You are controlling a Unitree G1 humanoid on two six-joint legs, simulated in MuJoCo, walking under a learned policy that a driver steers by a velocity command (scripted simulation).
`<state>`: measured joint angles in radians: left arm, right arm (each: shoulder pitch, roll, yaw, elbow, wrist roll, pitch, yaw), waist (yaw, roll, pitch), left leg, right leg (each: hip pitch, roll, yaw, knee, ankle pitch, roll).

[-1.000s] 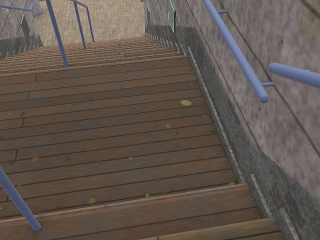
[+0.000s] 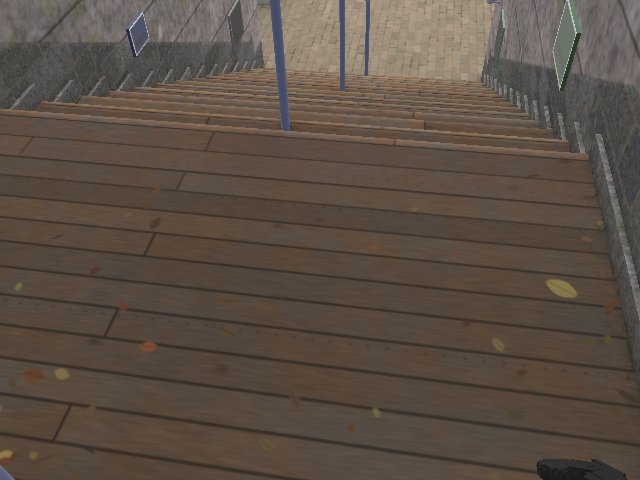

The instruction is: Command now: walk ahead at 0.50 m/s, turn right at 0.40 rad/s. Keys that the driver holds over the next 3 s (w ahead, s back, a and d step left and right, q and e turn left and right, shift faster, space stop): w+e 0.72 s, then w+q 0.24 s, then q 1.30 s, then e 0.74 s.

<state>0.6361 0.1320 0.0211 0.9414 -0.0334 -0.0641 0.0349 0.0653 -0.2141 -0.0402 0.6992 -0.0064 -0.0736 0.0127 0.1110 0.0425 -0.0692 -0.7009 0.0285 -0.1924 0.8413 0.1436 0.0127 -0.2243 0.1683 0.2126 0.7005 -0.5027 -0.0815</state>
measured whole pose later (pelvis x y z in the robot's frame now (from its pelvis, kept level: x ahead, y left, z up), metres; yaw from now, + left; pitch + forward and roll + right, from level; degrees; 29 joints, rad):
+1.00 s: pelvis +0.57 -0.09 -0.33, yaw -24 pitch +3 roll -1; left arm 0.16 0.21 0.04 0.85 0.03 -0.06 -0.04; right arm 0.41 -0.20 -0.02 0.91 0.04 -0.05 -0.02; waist -0.08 0.01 0.06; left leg -0.56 0.06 -0.15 1.60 -0.55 -0.03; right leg -0.41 0.05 -0.05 0.58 -0.23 -0.07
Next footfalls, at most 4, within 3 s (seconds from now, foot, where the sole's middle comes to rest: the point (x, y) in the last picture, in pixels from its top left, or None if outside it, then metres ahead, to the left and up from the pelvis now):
0.20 left None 0.28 0.17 -0.92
0.86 right None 0.61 -0.20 -1.09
1.28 left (396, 397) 0.92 -0.05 -1.09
1.82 right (468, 414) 0.88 -0.25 -1.09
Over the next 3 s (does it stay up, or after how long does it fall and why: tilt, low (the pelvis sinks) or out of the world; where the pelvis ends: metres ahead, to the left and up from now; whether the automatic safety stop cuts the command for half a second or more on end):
stays up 0.83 -0.14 -0.31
